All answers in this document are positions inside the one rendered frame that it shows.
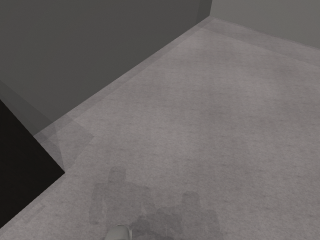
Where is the cabinet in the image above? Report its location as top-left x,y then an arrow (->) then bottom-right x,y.
0,100 -> 65,229

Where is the robot left thigh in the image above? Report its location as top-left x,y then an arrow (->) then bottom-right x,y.
104,225 -> 133,240

